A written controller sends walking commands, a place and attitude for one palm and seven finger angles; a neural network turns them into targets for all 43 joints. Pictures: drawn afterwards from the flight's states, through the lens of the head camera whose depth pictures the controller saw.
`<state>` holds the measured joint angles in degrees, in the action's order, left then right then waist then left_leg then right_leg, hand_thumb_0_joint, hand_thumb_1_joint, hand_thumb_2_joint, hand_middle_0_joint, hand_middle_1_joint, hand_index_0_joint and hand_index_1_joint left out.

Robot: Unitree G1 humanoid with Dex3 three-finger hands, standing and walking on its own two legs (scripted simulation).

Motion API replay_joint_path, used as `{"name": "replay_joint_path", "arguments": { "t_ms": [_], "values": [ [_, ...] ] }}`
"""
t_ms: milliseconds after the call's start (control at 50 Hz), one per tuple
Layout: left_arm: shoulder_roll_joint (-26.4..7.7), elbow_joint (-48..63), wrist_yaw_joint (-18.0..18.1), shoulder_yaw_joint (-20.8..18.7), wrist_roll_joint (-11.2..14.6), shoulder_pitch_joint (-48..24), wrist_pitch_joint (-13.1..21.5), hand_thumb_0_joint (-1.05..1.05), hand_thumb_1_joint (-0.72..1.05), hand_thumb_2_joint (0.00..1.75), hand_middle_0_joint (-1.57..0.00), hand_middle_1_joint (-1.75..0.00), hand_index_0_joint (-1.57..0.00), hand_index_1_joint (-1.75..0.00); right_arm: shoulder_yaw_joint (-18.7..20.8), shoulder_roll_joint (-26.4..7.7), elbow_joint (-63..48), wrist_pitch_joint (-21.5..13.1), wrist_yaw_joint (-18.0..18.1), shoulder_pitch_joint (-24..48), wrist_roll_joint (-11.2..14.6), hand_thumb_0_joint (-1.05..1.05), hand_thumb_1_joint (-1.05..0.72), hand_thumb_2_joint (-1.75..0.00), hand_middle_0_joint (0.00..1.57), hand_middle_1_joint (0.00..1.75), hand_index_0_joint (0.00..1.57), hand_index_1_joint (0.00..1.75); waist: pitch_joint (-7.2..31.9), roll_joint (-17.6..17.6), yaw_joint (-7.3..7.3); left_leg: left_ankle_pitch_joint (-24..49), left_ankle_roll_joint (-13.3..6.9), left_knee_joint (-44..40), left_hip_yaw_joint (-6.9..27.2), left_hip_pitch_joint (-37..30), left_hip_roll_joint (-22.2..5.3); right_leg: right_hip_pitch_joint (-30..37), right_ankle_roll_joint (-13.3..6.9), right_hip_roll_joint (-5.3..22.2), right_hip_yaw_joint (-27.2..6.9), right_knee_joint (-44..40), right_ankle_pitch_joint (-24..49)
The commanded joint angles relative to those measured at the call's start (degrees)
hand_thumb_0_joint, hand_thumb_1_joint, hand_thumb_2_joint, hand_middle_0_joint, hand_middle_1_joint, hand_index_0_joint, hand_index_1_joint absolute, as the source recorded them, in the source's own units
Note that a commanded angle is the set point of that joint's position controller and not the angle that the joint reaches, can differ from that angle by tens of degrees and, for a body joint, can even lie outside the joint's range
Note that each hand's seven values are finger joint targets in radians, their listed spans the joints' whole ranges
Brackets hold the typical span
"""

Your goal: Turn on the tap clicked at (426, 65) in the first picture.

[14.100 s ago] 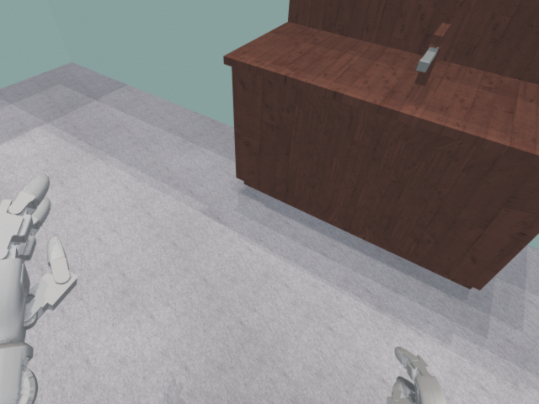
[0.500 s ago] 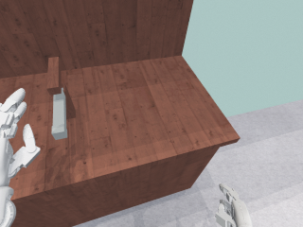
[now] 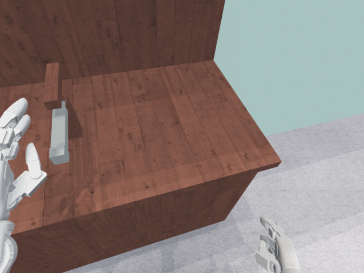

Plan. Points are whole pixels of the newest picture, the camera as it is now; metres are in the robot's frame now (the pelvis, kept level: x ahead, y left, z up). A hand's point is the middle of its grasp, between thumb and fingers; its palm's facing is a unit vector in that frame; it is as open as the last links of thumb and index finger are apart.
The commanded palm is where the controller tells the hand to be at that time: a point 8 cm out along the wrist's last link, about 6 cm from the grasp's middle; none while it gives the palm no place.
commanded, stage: shuffle to correct the standing spot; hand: left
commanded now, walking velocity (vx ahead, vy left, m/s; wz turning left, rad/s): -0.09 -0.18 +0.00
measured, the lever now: (59, 155) +0.31 +0.29 +0.07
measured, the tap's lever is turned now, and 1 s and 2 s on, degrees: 0 0 0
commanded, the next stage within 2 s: come to a stop and stand still in 0.38 s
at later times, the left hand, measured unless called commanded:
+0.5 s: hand (76, 194) +0.20 +0.18 +0.16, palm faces +0.25 -0.85 -0.46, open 7.4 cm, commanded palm +0.14 +0.23 +0.17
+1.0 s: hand (42, 172) +0.24 +0.26 +0.14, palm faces +0.25 -0.90 -0.36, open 7.4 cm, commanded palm +0.17 +0.31 +0.17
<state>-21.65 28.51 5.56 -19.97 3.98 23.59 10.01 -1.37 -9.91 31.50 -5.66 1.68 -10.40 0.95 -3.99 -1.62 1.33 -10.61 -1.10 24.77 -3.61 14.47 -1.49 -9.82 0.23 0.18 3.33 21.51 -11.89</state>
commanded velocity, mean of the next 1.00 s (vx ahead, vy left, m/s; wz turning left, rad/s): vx -0.11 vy -0.07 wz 0.00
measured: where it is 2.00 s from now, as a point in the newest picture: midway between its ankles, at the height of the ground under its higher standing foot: outside the picture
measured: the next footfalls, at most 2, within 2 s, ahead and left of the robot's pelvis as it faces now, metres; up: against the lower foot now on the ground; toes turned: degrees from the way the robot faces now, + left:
none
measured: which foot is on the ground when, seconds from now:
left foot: down 0.00-1.00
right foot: down 0.00-1.00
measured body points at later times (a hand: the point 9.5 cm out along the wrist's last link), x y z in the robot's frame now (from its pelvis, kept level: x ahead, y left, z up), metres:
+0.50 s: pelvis -0.03 -0.05 -0.01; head +0.04 -0.03 +0.43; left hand +0.18 +0.23 +0.18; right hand +0.15 -0.29 -0.09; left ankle +0.03 +0.10 -0.74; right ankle -0.01 -0.12 -0.74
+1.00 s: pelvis +0.00 +0.04 -0.01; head +0.04 +0.07 +0.44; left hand +0.22 +0.31 +0.16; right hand +0.17 -0.18 -0.08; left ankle +0.03 +0.10 -0.74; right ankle -0.01 -0.12 -0.74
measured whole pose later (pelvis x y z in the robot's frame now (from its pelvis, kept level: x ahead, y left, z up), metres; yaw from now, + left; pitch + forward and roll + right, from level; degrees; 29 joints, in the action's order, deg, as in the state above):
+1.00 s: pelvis +0.00 +0.04 -0.01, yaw -3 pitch +1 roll -1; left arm -20.8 25.7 4.6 -17.8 2.2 24.1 14.5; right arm -1.7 -9.7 33.1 -10.5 0.1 -11.9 0.5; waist -3.9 -2.3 0.5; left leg -13.2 -4.9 28.8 -3.7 16.7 2.5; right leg -13.4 1.2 2.3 -0.5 26.7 -14.2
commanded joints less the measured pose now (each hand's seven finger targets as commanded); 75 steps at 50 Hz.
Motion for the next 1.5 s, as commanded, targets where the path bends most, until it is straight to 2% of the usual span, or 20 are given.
{"name": "replay_joint_path", "arguments": {
  "t_ms": [0, 140, 280, 380, 460, 560, 680, 700, 720, 740, 780, 840, 880, 940, 980, 1080, 1180, 1300, 1380, 1480],
  "values": [
    [-8.54, 12.59, 0.56, -6.72, 0.62, -0.35, 3.66, 0.0, 0.9, 0.9, -0.2, -0.3, -0.2, -0.3, 3.75, -8.47, -8.88, -2.77, 0.06, 3.72, -0.03, 0.0, -0.9, -0.9, 0.2, 0.3, 0.2, 0.3, 10.69, 6.8, -0.21, 5.83, 0.49, -4.92, 6.39, -3.28, -6.31, 2.29, -0.29, 1.11, -1.95, -1.68, 6.4],
    [-9.83, 14.01, 0.09, -7.96, 1.49, 0.8, 3.12, 0.0, 0.9, 0.9, -0.2, -0.3, -0.2, -0.3, 4.64, -8.57, -9.57, -2.77, 0.7, 3.22, 0.01, 0.0, -0.9, -0.9, 0.2, 0.3, 0.2, 0.3, 10.65, 4.82, -0.36, 5.97, 0.32, -0.12, 4.68, -3.51, -6.07, -0.77, -0.81, 2.74, -3.92, -2.29, 10.42],
    [-11.64, 15.93, -0.44, -9.96, 1.59, 2.06, 4.71, 0.0, 0.9, 0.9, -0.2, -0.3, -0.2, -0.3, 5.01, -8.2, -9.49, -2.9, 1.24, 2.08, -0.25, 0.0, -0.9, -0.9, 0.2, 0.3, 0.2, 0.3, 10.93, 4.22, -0.71, 14.46, 0.57, 4.47, 3.22, -4.9, -6.06, -4.22, -0.9, 3.81, -3.69, -1.08, 18.5],
    [-12.69, 16.32, -0.42, -11.94, 1.54, 4.49, 6.96, 0.0, 0.9, 0.9, -0.2, -0.3, -0.2, -0.3, 5.53, -7.94, -8.83, -3.24, 1.4, 1.38, -0.61, 0.0, -0.9, -0.9, 0.2, 0.3, 0.2, 0.3, 12.93, 3.37, -0.94, 11.26, 0.64, 7.02, 2.06, -4.54, -5.2, -5.76, -0.42, 5.53, -4.47, -0.91, 19.57],
    [-12.58, 15.62, -0.26, -12.24, 2.32, 6.43, 6.29, 0.0, 0.9, 0.9, -0.2, -0.3, -0.2, -0.3, 5.94, -8.01, -9.17, -3.09, 1.58, 0.83, -0.12, 0.0, -0.9, -0.9, 0.2, 0.3, 0.2, 0.3, 13.12, -0.92, -0.88, -5.01, 0.91, 11.05, 0.72, -2.09, -2.31, -8.41, -1.08, 8.52, -8.52, -3.95, 5.61],
    [-11.12, 12.97, 2.26, -10.08, 2.25, 5.68, 3.41, 0.0, 0.9, 0.9, -0.2, -0.3, -0.2, -0.3, 3.98, -7.93, -8.01, -3.03, 1.93, 2.52, 0.63, 0.0, -0.9, -0.9, 0.2, 0.3, 0.2, 0.3, 9.87, -2.15, -1.04, -9.14, 0.44, 12.65, 3.49, -1.43, -0.81, -11.86, -3.79, 11.61, -13.99, -8.42, -17.6],
    [-11.08, 13.56, 3.46, -7.5, 0.03, -1.51, 2.67, 0.0, 0.9, 0.9, -0.2, -0.3, -0.2, -0.3, 3.39, -9.2, -6.79, -4.0, 2.31, 4.53, 0.49, 0.0, -0.9, -0.9, 0.2, 0.3, 0.2, 0.3, 4.07, 4.69, -0.96, -12.07, -1.67, -2.55, 9.59, 0.14, -4.25, -7.47, -1.5, 4.5, -7.71, -4.57, -15.95],
    [-53.38, 21.04, 1.44, -37.45, -8.2, -54.5, 9.62, 0.0, 0.9, 0.9, -0.2, -0.3, -0.2, -0.3, 4.75, -10.39, -3.13, -7.29, 2.99, -5.27, -2.81, 0.0, -0.9, -0.9, 0.2, 0.3, 0.2, 0.3, -3.11, -5.03, 1.74, -2.86, -0.15, 7.63, 2.78, 7.54, -0.45, -12.9, 2.85, 6.37, -12.16, -10.27, -5.95],
    [-19.81, -7.91, -1.15, -13.83, -3.03, -25.08, 7.19, 0.0, 0.9, 0.9, -0.2, -0.3, -0.2, -0.3, 1.44, -4.23, -2.91, -7.47, 2.42, -0.42, -0.19, 0.0, -0.9, -0.9, 0.2, 0.3, 0.2, 0.3, 5.38, -5.97, -0.08, -0.42, -0.3, 9.26, 3.75, 0.22, 3.65, -12.43, -3.14, 9.7, -11.85, -7.65, -6.33],
    [-15.36, -6.53, -0.83, -11.28, -1.04, -10.89, 6.85, 0.0, 0.9, 0.9, -0.2, -0.3, -0.2, -0.3, 3.17, -7.08, -4.61, -7.66, 1.78, 0.98, 0.0, 0.0, -0.9, -0.9, 0.2, 0.3, 0.2, 0.3, 1.41, -1.51, 2.38, -1.19, 0.72, 8.27, 3.69, -0.6, 1.28, -12.13, -2.76, 8.62, -16.13, -9.22, -5.28],
    [-4.49, -4.29, -1.39, -0.98, -0.36, -8.55, 7.1, 0.0, 0.9, 0.9, -0.2, -0.3, -0.2, -0.3, 3.53, -7.99, -4.87, -8.23, 0.49, 0.97, 0.55, 0.0, -0.9, -0.9, 0.2, 0.3, 0.2, 0.3, 6.13, 11.34, 0.76, -1.15, 0.14, 1.66, 4.23, -4.82, 0.32, -7.43, -4.13, 7.03, -11.42, -3.04, -4.12],
    [-5.79, 5.93, -0.41, -0.83, -0.93, -5.84, 8.49, 0.0, 0.9, 0.9, -0.2, -0.3, -0.2, -0.3, 3.32, -9.1, -5.77, -8.38, -1.32, 1.75, 0.11, 0.0, -0.9, -0.9, 0.2, 0.3, 0.2, 0.3, 7.04, 15.29, 1.28, -6.29, -1.47, -8.58, 11.22, 3.15, -5.27, 0.01, -1.31, 1.8, -4.46, 5.43, -4.36],
    [-8.22, 9.53, 0.41, -3.58, -1.4, -4.14, 8.72, 0.0, 0.9, 0.9, -0.2, -0.3, -0.2, -0.3, 2.74, -8.45, -6.5, -8.42, -1.86, 3.7, 0.41, 0.0, -0.9, -0.9, 0.2, 0.3, 0.2, 0.3, 7.18, 11.86, 1.51, -9.43, -1.84, -11.06, 12.9, 5.87, -6.38, 3.06, -0.78, 0.6, -2.65, 8.0, -2.73],
    [-12.79, 12.56, 1.27, -10.31, -1.29, -3.86, 9.33, 0.0, 0.9, 0.9, -0.2, -0.3, -0.2, -0.3, 3.26, -8.47, -7.29, -7.99, -1.23, 2.61, -0.35, 0.0, -0.9, -0.9, 0.2, 0.3, 0.2, 0.3, 10.85, 1.61, 1.07, -1.94, -1.45, -7.29, 12.66, 2.9, -5.98, 4.1, -0.78, 1.57, -2.59, 5.11, 0.38],
    [-16.0, 15.13, 1.81, -14.06, -1.04, -5.53, 9.61, 0.0, 0.9, 0.9, -0.2, -0.3, -0.2, -0.3, 2.95, -8.32, -7.25, -7.57, -0.72, 3.59, -0.35, 0.0, -0.9, -0.9, 0.2, 0.3, 0.2, 0.3, 12.08, 4.73, 0.68, 5.87, 0.32, -6.52, 11.79, -1.2, -5.48, 2.64, -0.74, 1.33, -1.62, 5.77, 1.78],
    [-11.23, 14.61, 1.45, -10.13, -1.39, -6.45, 9.31, 0.0, 0.9, 0.9, -0.2, -0.3, -0.2, -0.3, 3.36, -7.67, -6.5, -7.49, -1.08, 2.17, -1.0, 0.0, -0.9, -0.9, 0.2, 0.3, 0.2, 0.3, 15.74, 13.11, -0.09, 32.54, 2.83, -1.04, 9.99, -14.59, -6.77, -4.15, -1.35, 1.17, -0.62, 7.2, -1.68],
    [-6.1, 13.43, 1.07, -4.86, -2.13, -3.7, 7.12, 0.0, 0.9, 0.9, -0.2, -0.3, -0.2, -0.3, 3.62, -8.35, -6.28, -6.56, -2.42, 1.81, -0.85, 0.0, -0.9, -0.9, 0.2, 0.3, 0.2, 0.3, 14.8, 11.79, -0.59, 39.98, 4.23, 0.56, 9.66, -17.61, -7.22, -6.1, -1.66, 0.62, -0.14, 5.77, -1.89],
    [-7.72, 9.43, 1.51, -6.63, -1.29, -2.53, 5.56, 0.0, 0.9, 0.9, -0.2, -0.3, -0.2, -0.3, 2.92, -8.67, -7.03, -3.29, -1.19, 3.2, -0.87, 0.0, -0.9, -0.9, 0.2, 0.3, 0.2, 0.3, 11.37, 5.81, -0.7, 26.53, 5.93, -1.63, 9.89, -6.87, -5.12, 1.0, -1.74, 1.65, -0.35, 2.34, 6.43],
    [-11.11, 13.63, 2.17, -9.89, -1.16, -3.33, 5.88, 0.0, 0.9, 0.9, -0.2, -0.3, -0.2, -0.3, 3.14, -8.35, -8.3, -2.71, -0.06, 4.91, -0.18, 0.0, -0.9, -0.9, 0.2, 0.3, 0.2, 0.3, 12.39, 7.65, -0.45, 20.83, 5.17, -2.53, 8.95, -5.97, -3.95, 3.3, -1.87, 2.33, -0.98, 2.16, 8.29],
    [-9.72, 14.54, 2.26, -8.08, -0.99, -1.64, 6.06, 0.0, 0.9, 0.9, -0.2, -0.3, -0.2, -0.3, 3.12, -8.39, -8.48, -3.05, 0.44, 5.17, -0.04, 0.0, -0.9, -0.9, 0.2, 0.3, 0.2, 0.3, 12.78, 8.87, -0.4, 12.84, 3.05, -3.09, 8.4, -4.09, -3.39, 4.77, -1.48, 2.73, -1.88, 0.66, 8.56]
  ]
}}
